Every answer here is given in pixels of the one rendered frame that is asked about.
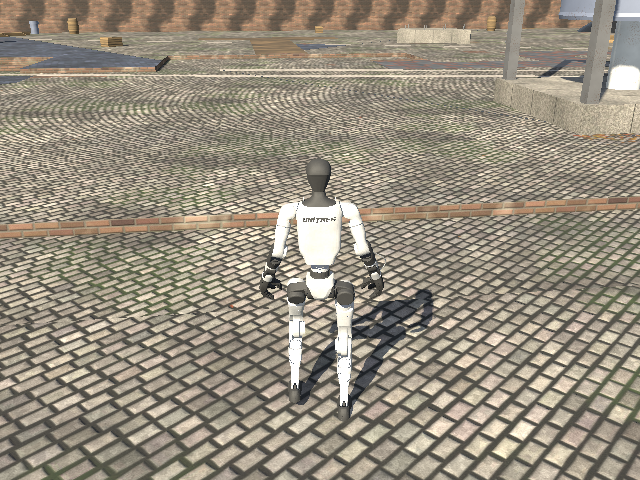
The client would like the left robot forearm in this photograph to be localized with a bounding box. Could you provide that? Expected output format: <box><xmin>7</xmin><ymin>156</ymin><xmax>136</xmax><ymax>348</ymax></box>
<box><xmin>262</xmin><ymin>243</ymin><xmax>282</xmax><ymax>282</ymax></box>

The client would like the left robot hand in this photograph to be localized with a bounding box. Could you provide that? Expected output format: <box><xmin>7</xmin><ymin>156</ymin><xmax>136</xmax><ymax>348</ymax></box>
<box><xmin>259</xmin><ymin>271</ymin><xmax>282</xmax><ymax>299</ymax></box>

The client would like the right robot hand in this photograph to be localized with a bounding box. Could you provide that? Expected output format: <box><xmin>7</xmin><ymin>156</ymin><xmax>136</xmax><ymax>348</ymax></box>
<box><xmin>361</xmin><ymin>275</ymin><xmax>384</xmax><ymax>299</ymax></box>

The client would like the left robot thigh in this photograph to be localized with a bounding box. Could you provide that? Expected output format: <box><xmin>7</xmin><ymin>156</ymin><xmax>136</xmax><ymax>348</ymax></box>
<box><xmin>286</xmin><ymin>278</ymin><xmax>307</xmax><ymax>338</ymax></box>

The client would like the right robot forearm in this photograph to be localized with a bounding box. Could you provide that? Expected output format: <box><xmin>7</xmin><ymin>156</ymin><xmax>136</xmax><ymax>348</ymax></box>
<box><xmin>360</xmin><ymin>240</ymin><xmax>381</xmax><ymax>280</ymax></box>

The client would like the left robot shin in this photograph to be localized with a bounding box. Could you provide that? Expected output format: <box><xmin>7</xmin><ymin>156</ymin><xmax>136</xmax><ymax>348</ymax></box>
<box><xmin>288</xmin><ymin>320</ymin><xmax>302</xmax><ymax>389</ymax></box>

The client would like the robot left upper arm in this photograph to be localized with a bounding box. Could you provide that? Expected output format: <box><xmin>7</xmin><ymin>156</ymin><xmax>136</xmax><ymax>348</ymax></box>
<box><xmin>271</xmin><ymin>202</ymin><xmax>298</xmax><ymax>259</ymax></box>

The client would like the robot right upper arm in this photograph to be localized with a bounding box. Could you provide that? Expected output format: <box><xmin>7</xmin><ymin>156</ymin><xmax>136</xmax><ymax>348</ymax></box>
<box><xmin>340</xmin><ymin>201</ymin><xmax>370</xmax><ymax>256</ymax></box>

